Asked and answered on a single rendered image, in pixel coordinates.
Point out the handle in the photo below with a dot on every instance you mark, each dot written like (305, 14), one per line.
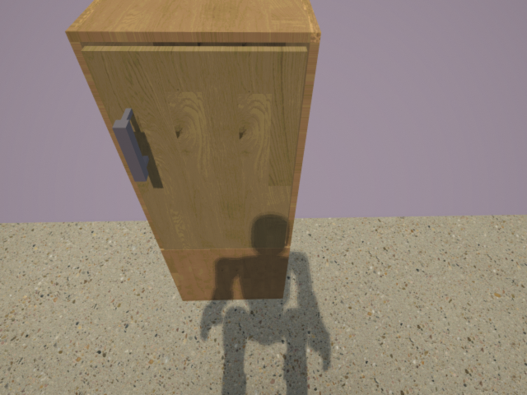
(129, 146)

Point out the cupboard door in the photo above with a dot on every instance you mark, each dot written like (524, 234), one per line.
(219, 125)

